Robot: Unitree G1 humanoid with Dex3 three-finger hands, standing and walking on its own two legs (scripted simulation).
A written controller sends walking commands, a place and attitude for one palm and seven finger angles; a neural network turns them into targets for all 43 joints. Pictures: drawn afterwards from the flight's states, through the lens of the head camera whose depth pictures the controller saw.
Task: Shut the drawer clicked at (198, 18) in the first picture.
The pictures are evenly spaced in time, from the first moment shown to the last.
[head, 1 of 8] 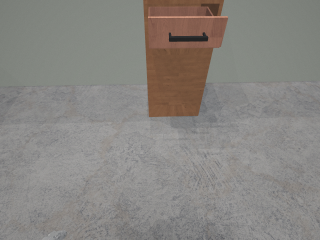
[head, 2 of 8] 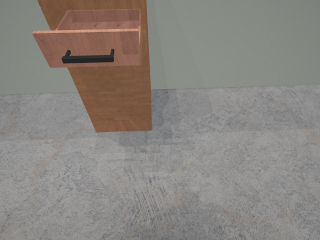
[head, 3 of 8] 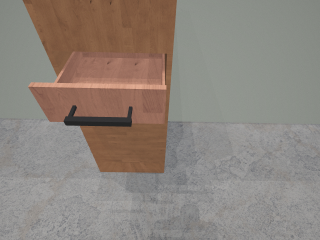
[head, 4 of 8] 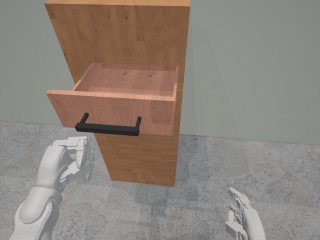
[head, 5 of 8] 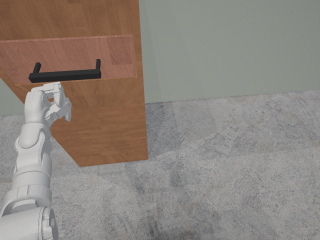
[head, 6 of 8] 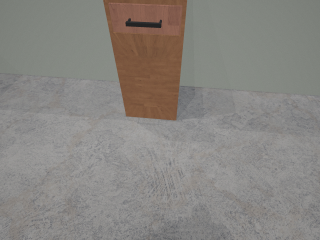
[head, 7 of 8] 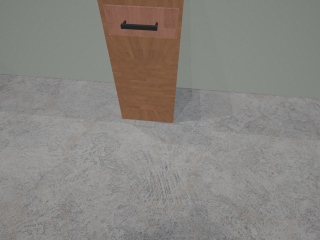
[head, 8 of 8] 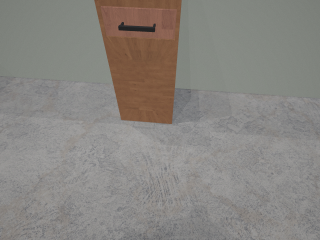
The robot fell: no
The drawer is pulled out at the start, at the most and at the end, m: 0.19 0.19 0.00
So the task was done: yes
